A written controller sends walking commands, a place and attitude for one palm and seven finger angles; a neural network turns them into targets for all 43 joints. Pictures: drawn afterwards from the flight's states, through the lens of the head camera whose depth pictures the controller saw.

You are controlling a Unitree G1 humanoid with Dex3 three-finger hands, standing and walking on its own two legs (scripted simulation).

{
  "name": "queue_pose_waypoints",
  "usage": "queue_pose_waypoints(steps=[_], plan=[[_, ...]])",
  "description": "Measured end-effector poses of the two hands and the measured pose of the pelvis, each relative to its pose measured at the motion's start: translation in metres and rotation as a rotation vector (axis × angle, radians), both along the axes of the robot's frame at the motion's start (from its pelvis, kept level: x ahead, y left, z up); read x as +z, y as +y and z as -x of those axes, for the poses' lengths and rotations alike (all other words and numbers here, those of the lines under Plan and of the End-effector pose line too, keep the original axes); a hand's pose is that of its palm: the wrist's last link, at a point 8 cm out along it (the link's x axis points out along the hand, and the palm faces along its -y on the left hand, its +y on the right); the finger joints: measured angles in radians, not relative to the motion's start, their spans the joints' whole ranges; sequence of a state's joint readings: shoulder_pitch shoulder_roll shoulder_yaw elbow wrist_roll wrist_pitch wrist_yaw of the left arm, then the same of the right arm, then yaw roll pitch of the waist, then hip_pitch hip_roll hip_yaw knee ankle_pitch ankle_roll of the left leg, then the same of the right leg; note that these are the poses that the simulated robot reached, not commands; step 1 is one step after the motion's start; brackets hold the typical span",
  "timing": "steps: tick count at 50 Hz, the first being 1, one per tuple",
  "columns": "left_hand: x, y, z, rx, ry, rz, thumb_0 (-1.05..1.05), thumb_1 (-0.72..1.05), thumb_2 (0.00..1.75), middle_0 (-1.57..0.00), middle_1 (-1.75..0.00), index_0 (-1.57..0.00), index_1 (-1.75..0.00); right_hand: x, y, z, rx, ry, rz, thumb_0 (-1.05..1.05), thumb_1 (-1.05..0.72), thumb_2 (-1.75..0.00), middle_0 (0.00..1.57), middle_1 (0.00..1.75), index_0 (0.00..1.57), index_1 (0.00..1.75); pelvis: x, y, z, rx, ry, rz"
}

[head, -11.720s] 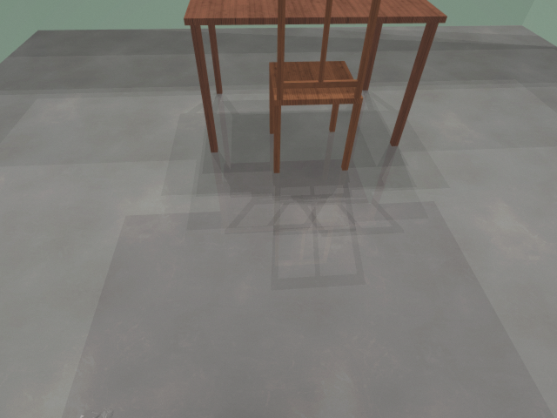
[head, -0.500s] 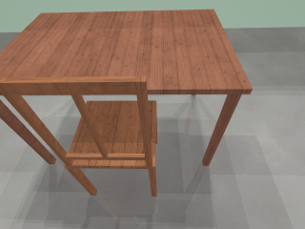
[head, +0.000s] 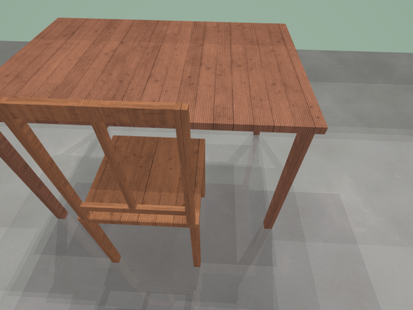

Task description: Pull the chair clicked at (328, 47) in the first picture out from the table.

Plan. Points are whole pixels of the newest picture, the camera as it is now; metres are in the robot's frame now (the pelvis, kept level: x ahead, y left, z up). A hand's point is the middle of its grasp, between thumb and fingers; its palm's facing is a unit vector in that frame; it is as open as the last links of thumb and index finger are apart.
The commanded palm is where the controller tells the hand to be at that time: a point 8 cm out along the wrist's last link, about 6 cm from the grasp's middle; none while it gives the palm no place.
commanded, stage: come to a stop and stand still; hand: left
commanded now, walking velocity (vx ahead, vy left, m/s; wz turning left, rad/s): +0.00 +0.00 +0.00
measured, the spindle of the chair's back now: (118, 171) +0.45 +0.28 -0.06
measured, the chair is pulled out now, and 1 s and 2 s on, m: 0.00 0.00 0.00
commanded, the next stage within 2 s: look again from close up in 0.22 s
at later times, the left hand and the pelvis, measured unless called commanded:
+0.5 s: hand out of the picture -0.02 +0.18 -0.18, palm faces +0.03 -0.98 -0.21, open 7.4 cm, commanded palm none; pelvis -0.01 +0.01 -0.01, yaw +0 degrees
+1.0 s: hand out of the picture +0.01 +0.21 -0.17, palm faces +0.03 -0.98 -0.22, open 7.3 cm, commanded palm none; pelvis +0.00 +0.04 +0.00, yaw -1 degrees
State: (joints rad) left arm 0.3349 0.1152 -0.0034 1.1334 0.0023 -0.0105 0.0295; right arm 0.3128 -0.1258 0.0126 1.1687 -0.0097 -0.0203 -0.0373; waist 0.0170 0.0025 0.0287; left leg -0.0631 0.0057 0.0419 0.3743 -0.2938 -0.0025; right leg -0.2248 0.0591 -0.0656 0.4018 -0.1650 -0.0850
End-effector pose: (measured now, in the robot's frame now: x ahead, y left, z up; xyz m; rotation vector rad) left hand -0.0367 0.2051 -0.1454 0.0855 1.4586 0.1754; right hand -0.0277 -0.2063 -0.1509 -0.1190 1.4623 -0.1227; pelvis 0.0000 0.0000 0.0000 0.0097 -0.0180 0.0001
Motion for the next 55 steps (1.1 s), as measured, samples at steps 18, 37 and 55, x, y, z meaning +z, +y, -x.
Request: queue_pose_waypoints(steps=[18, 37, 55], plan=[[-0.003, -0.013, 0.003, -0.005, -0.011, 0.007, 0.0, 0.9, 0.9, -0.2, -0.3, -0.2, -0.3, 0.0, 0.014, 0.039, -0.045, 0.071, -0.036, 0.0, -0.91, -0.9, 0.2, 0.3, 0.2, 0.3, -0.002, -0.004, 0.006, -0.004, 0.02, 0.013], [0.009, 0.051, -0.054, -0.066, -0.159, -0.09, 0.01, 0.92, 0.9, -0.19, -0.3, -0.2, -0.3, -0.013, 0.044, 0.016, -0.041, -0.064, -0.06, 0.0, -0.91, -0.9, 0.2, 0.3, 0.2, 0.3, -0.006, 0.03, 0.004, -0.013, 0.008, -0.003], [0.001, 0.049, -0.027, -0.044, -0.052, -0.043, 0.0, 0.92, 0.9, -0.19, -0.3, -0.2, -0.3, -0.006, 0.03, -0.003, -0.006, -0.054, 0.009, 0.0, -0.91, -0.9, 0.2, 0.3, 0.2, 0.3, -0.004, 0.038, 0.0, -0.015, -0.008, -0.004]])
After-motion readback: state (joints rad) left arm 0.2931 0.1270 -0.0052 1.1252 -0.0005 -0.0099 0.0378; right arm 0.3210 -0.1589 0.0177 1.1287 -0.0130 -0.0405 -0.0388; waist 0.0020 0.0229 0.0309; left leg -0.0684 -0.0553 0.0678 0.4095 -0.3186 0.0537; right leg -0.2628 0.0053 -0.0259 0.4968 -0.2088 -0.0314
